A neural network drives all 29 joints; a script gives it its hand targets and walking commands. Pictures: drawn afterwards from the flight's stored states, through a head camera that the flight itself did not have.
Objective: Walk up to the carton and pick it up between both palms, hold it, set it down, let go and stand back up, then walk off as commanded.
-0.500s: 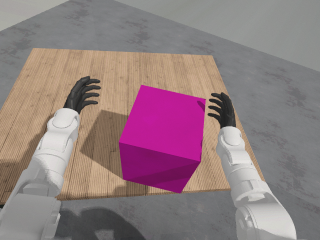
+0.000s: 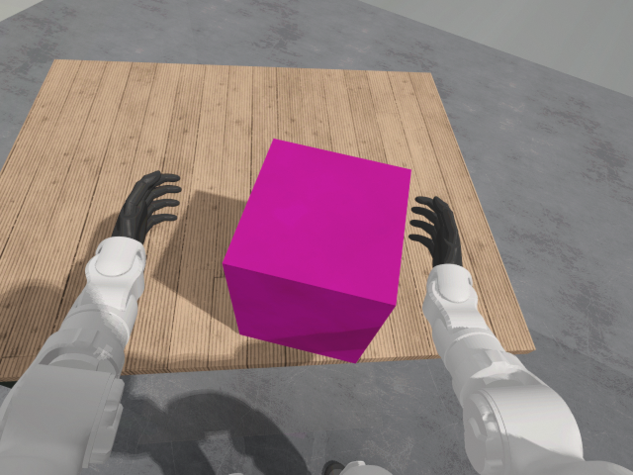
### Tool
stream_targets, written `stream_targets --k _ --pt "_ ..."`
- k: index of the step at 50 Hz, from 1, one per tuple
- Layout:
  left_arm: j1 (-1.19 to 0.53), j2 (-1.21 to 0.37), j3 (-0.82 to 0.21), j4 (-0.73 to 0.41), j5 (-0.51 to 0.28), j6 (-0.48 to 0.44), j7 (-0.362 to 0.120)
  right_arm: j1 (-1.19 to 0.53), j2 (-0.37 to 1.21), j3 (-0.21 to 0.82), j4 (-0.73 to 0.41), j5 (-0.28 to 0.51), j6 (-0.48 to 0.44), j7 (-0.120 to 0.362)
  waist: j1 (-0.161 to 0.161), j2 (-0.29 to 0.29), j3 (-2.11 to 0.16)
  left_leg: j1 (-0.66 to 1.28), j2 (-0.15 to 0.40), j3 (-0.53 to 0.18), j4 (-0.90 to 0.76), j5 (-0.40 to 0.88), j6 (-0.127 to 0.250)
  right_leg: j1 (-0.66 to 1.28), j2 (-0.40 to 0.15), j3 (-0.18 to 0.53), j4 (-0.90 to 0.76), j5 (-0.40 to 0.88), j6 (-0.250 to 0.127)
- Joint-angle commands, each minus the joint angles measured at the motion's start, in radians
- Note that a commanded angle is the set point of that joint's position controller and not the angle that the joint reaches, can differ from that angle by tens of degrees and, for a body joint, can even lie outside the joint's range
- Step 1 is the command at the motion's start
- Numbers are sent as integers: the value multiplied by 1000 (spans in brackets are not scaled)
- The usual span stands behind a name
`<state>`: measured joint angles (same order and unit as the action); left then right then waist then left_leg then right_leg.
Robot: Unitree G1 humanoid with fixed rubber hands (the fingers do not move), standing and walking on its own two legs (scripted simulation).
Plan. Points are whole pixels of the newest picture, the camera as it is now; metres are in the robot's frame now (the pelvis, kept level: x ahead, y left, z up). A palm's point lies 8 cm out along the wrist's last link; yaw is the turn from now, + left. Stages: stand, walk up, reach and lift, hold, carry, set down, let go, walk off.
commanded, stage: reach and lift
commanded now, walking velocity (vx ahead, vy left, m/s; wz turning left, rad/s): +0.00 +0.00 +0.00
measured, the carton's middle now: (317, 259) +0.42 -0.04 -0.05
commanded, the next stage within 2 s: none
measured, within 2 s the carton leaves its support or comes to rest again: neither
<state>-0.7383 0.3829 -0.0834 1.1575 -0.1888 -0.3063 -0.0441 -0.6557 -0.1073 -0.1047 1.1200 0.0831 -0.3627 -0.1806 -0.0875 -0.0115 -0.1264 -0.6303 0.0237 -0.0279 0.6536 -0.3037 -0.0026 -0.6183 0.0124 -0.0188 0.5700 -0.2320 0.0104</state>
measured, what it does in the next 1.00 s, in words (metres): stands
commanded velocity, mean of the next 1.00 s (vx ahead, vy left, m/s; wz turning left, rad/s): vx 0.00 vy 0.00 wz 0.00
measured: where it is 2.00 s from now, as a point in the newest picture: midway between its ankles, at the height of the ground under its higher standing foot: outside the picture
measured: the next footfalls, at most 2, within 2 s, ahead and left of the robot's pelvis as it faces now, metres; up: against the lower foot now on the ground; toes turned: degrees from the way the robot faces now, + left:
none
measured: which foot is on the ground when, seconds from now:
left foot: down 0.00-1.00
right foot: down 0.00-1.00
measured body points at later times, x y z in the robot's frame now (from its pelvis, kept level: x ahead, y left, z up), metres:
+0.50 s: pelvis -0.03 -0.01 -0.03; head +0.11 +0.01 +0.40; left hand +0.44 +0.16 -0.03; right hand +0.39 -0.19 -0.03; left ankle +0.00 +0.12 -0.72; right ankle +0.01 -0.13 -0.72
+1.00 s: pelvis -0.02 +0.00 -0.03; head +0.12 +0.02 +0.39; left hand +0.45 +0.12 -0.03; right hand +0.39 -0.18 -0.03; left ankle +0.00 +0.12 -0.72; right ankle +0.01 -0.13 -0.72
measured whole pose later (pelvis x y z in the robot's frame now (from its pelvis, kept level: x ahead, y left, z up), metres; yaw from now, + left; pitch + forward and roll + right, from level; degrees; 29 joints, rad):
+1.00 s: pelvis -0.02 +0.00 -0.03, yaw -1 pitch +28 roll -2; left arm -0.90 0.15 0.17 1.30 0.11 -0.50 -0.03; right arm -0.77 0.07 -0.43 1.19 -0.10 -0.58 -0.22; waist -0.09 -0.01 -0.20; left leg -0.98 0.02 -0.03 0.84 -0.34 -0.01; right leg -0.98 0.01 -0.02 0.77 -0.27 0.00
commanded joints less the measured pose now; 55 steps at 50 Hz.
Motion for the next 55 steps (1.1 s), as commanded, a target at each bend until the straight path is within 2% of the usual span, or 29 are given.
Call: stream_targets --k 1,8,17,22,31,37,43,45,48,51,55 --pt "-513 -29 -39 108 -59 -77 -15 -389 -93 -27 86 114 -84 7 -101 190 -663 237 -9 -20 94 464 -81 33 13 -30 24 276 -41" --pt "-551 -26 -39 179 -66 -133 -21 -410 -68 -23 120 115 -127 -6 -99 180 -761 110 -23 -4 138 347 -62 -18 6 -23 82 243 -33" --pt "-591 -58 -8 124 -41 -168 -20 -452 10 -33 6 76 -153 -26 -83 158 -921 8 -35 11 197 298 -46 5 0 5 132 228 -20" --pt "-601 -75 33 85 0 -172 -11 -457 31 -71 -26 28 -164 -41 -79 153 -955 -22 -39 17 216 283 -51 27 3 14 149 235 -14" --pt "-632 -174 84 63 89 -150 11 -503 75 -150 20 -55 -171 -49 -70 174 -883 16 -29 20 217 267 -74 -30 17 -13 151 188 -19" --pt "-615 -277 143 90 192 -153 1 -506 175 -172 27 -133 -188 -24 -40 157 -832 31 -31 30 210 277 -72 0 17 -18 143 189 -16" --pt "-602 -389 245 89 340 -182 -2 -483 309 -227 52 -281 -233 2 -15 130 -813 45 -38 52 204 323 -70 72 16 -23 149 249 -8" --pt "-620 -532 243 122 396 -193 -30 -509 462 -225 61 -355 -245 35 -16 129 -810 53 -40 56 200 339 -69 89 15 -28 147 269 -10" --pt "-624 -799 188 203 465 -229 -91 -527 749 -173 75 -466 -268 107 -13 138 -799 85 -38 45 193 369 -70 89 17 -46 137 285 -18" --pt "-566 -839 204 270 516 -252 -95 -506 759 -193 146 -533 -279 131 -10 160 -767 131 -30 41 185 401 -81 64 30 -71 126 291 -31" --pt "-546 -851 213 302 538 -266 -92 -500 766 -205 186 -566 -276 146 -6 175 -716 153 -19 43 174 397 -83 30 39 -86 108 248 -40"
